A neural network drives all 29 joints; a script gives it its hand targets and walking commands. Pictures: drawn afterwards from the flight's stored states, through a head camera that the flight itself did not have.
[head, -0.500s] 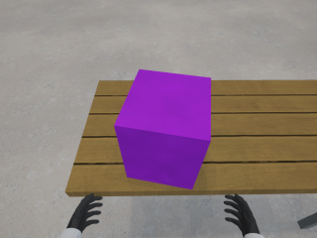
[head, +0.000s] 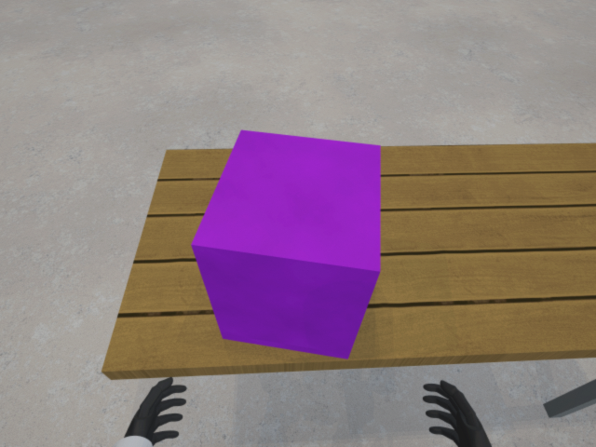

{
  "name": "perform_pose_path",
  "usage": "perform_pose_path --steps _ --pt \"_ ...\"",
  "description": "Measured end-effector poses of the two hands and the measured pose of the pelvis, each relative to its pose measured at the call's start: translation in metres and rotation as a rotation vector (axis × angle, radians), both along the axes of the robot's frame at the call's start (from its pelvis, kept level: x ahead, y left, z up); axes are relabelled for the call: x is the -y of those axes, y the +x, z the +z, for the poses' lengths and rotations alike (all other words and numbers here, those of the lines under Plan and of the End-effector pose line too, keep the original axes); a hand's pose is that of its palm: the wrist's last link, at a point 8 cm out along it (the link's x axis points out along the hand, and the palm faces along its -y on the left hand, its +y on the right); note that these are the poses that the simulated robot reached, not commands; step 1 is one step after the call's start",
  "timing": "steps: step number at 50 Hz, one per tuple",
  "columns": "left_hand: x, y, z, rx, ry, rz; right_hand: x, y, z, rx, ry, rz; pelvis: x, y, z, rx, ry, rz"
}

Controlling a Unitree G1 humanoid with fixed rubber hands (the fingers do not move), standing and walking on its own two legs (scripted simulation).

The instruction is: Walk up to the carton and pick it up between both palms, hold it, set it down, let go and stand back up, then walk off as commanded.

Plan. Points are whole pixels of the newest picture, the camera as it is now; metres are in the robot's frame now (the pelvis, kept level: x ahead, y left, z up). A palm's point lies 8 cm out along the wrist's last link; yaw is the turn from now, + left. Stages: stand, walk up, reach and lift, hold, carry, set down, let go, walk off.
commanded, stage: let go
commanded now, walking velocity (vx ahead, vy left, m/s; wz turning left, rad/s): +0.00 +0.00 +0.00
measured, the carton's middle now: (296, 248) +0.37 +0.02 +0.04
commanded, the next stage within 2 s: stand in 0.30 s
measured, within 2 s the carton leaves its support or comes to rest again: neither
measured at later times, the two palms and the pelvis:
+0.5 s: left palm out of the picture +0.11 +0.26 -0.09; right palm out of the picture +0.12 -0.24 -0.10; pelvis -0.01 +0.01 +0.00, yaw +1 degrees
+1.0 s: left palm out of the picture -0.02 +0.31 -0.12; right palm out of the picture +0.01 -0.25 -0.12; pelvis -0.06 +0.03 +0.00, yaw +2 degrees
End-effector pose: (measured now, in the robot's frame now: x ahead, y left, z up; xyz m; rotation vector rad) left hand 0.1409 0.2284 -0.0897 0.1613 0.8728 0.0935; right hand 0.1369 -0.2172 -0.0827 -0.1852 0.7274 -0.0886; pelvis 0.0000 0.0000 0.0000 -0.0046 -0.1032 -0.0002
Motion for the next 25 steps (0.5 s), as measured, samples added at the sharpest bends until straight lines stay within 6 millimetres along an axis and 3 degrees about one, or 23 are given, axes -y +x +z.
perform_pose_path --steps 8,18,21,25 --pt "0.011 0.001 0.001 0.008 -0.01 0.008 0.002 0.001 -0.005 -0.016 0.002 0.016 -0.003 -0.002 0.0 -0.019 0.0 0.0" --pt "0.002 0.008 0.009 0.05 0.007 -0.003 -0.005 0.007 -0.003 0.014 0.012 0.032 -0.005 -0.009 0.0 -0.025 0.003 0.0" --pt "-0.01 -0.003 0.004 0.053 0.029 0.005 0.002 0.0 -0.011 -0.069 -0.025 0.032 -0.007 -0.011 -0.002 -0.046 0.0 0.01" --pt "-0.036 -0.033 -0.005 0.007 0.067 0.053 0.024 -0.019 -0.018 -0.169 -0.078 -0.005 -0.01 -0.013 -0.004 -0.045 -0.003 0.025"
